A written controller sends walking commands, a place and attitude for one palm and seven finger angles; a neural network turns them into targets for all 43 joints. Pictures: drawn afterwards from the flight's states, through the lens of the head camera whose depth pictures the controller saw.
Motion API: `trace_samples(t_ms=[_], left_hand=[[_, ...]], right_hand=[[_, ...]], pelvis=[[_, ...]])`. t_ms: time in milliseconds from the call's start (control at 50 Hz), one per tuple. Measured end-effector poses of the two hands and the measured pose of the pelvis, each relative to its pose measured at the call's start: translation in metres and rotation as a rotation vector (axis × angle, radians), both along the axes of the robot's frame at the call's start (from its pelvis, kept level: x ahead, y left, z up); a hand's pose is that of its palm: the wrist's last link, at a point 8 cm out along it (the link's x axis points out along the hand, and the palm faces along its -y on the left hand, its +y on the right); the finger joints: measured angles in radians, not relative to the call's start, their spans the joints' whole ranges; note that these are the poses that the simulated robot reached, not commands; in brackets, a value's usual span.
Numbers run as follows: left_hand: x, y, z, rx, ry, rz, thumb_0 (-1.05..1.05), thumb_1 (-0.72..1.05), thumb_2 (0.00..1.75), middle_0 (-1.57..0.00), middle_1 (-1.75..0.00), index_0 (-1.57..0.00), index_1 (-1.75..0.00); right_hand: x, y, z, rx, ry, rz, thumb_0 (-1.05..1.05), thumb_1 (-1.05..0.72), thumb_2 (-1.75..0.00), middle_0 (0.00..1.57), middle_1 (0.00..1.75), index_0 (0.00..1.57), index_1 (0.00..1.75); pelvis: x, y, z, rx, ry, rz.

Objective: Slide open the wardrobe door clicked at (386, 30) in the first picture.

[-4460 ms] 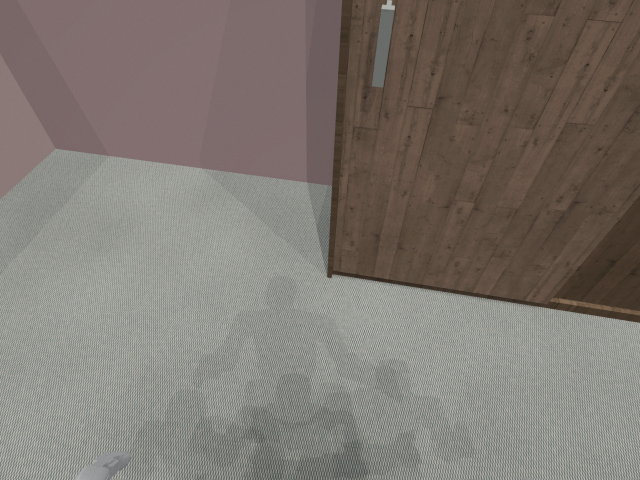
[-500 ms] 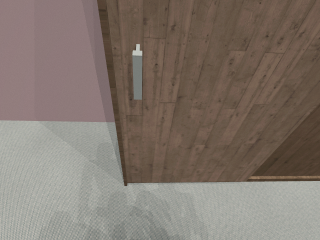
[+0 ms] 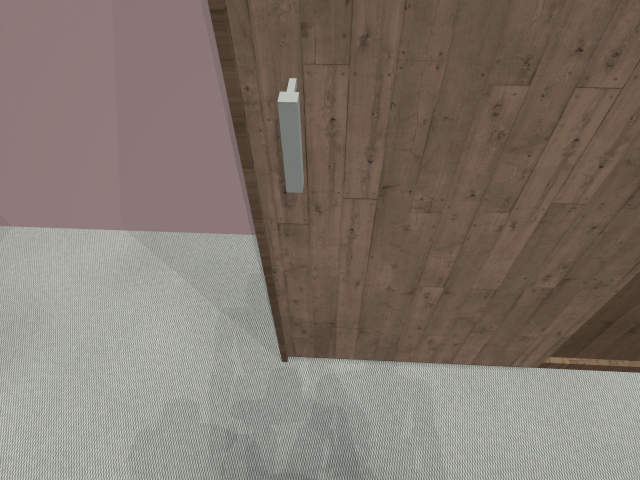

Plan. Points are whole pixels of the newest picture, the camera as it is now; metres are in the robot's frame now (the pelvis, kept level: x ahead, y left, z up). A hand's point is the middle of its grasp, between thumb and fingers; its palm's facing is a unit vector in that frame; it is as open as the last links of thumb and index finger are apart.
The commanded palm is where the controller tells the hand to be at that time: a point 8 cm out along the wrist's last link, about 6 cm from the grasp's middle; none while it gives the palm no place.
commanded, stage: come to a stop and stand still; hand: left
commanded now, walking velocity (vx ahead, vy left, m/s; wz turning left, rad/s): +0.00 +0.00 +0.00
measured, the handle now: (293, 137) +0.54 +0.09 +0.14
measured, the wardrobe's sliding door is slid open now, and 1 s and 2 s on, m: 0.00 0.00 0.00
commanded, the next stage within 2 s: look again from close up in 0.34 s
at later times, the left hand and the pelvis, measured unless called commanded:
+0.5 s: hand out of the picture +0.04 +0.21 -0.17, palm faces -0.02 -0.97 -0.24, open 7.3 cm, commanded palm none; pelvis -0.01 +0.01 +0.00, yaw -1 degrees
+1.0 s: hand out of the picture -0.03 +0.25 -0.17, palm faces +0.00 -0.96 -0.27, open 7.4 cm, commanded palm none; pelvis -0.08 +0.02 -0.01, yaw +1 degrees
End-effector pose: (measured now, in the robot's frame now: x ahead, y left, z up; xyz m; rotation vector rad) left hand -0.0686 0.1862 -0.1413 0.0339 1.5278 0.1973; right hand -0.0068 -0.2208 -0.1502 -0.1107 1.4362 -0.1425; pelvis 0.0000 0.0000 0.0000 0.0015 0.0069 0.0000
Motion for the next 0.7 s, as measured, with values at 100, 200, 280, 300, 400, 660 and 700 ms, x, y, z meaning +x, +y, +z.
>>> trace_samples(t_ms=[100, 200, 280, 300, 400, 660, 700], left_hand=[[0.01, 0.02, -0.015, -0.013, 0.037, -0.009, 0.0, 0.9, 0.89, -0.2, -0.3, -0.21, -0.3], [0.04, 0.039, -0.017, 0.005, -0.001, -0.055, 0.0, 0.91, 0.89, -0.2, -0.3, -0.2, -0.3], [0.067, 0.053, -0.014, 0.036, -0.065, -0.092, 0.0, 0.91, 0.89, -0.2, -0.3, -0.2, -0.3], [0.073, 0.055, -0.012, 0.044, -0.081, -0.1, 0.0, 0.91, 0.89, -0.2, -0.3, -0.2, -0.3], [0.095, 0.064, -0.005, 0.083, -0.156, -0.133, 0.0, 0.91, 0.89, -0.2, -0.3, -0.2, -0.3], [0.094, 0.076, 0.008, 0.154, -0.361, -0.177, 0.0, 0.91, 0.89, -0.2, -0.3, -0.2, -0.3], [0.09, 0.078, 0.007, 0.151, -0.372, -0.181, 0.0, 0.91, 0.89, -0.2, -0.3, -0.2, -0.3]], right_hand=[[0.042, 0.006, 0.005, -0.067, -0.087, 0.016, 0.01, -0.94, -0.9, 0.19, 0.3, 0.2, 0.3], [0.065, 0.014, 0.011, -0.08, -0.15, 0.007, 0.01, -0.93, -0.9, 0.19, 0.3, 0.2, 0.3], [0.069, 0.018, 0.011, -0.072, -0.17, -0.009, 0.0, -0.93, -0.9, 0.2, 0.3, 0.2, 0.3], [0.067, 0.018, 0.011, -0.07, -0.172, -0.013, 0.0, -0.93, -0.9, 0.2, 0.3, 0.2, 0.3], [0.05, 0.012, 0.009, -0.064, -0.16, -0.032, -0.01, -0.94, -0.9, 0.2, 0.3, 0.2, 0.3], [-0.002, -0.04, 0.015, -0.136, -0.199, 0.005, 0.0, -0.91, -0.9, 0.2, 0.3, 0.2, 0.3], [-0.005, -0.046, 0.019, -0.151, -0.216, 0.01, 0.0, -0.91, -0.9, 0.2, 0.3, 0.2, 0.3]], pelvis=[[0.013, 0.014, -0.006, 0.008, -0.011, -0.019], [0.017, 0.02, -0.004, 0.007, -0.019, -0.029], [0.014, 0.022, -0.002, 0.007, -0.021, -0.031], [0.013, 0.022, -0.002, 0.008, -0.021, -0.031], [0.001, 0.018, -0.001, 0.007, -0.026, -0.03], [-0.041, 0.003, -0.009, -0.012, -0.058, 0.007], [-0.048, 0.003, -0.01, -0.015, -0.066, 0.008]])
